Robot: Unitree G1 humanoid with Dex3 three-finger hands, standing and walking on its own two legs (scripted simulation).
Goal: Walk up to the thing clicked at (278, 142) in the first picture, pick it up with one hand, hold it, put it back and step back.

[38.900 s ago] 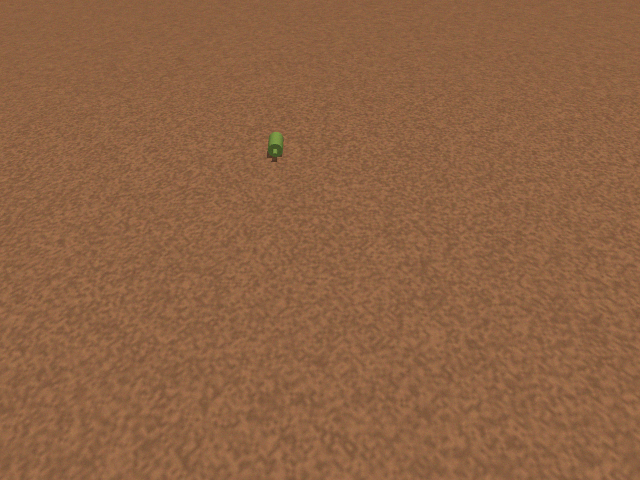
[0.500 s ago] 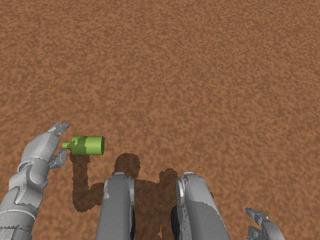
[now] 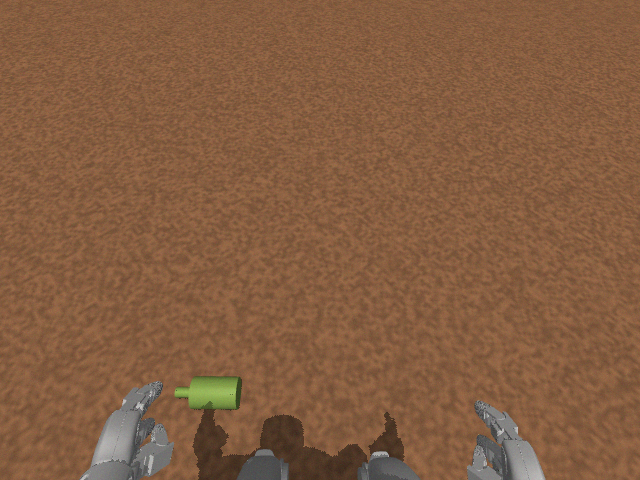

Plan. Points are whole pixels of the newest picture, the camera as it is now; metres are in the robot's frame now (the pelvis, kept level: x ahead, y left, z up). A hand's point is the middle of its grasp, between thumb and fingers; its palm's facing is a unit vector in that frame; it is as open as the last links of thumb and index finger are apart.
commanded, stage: home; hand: left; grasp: from above
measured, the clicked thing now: (207, 392) +0.45 +0.29 -0.62
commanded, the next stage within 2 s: none
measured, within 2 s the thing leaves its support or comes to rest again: neither
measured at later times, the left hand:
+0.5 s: hand (166, 454) +0.20 +0.17 +0.01, palm faces +0.06 -0.98 -0.21, open 7.4 cm
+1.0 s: hand (163, 455) +0.19 +0.17 +0.01, palm faces +0.05 -0.98 -0.21, open 7.4 cm
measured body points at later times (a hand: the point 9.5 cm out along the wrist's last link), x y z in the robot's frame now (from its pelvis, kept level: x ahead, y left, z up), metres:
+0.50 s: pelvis +0.04 -0.01 +0.06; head +0.05 -0.01 +0.51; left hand +0.19 +0.22 +0.03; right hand +0.21 -0.25 +0.00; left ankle +0.04 +0.11 -0.62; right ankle +0.03 -0.12 -0.62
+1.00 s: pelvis +0.04 -0.01 +0.06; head +0.05 +0.00 +0.51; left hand +0.19 +0.23 +0.03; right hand +0.19 -0.25 -0.01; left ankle +0.04 +0.11 -0.62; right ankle +0.03 -0.12 -0.62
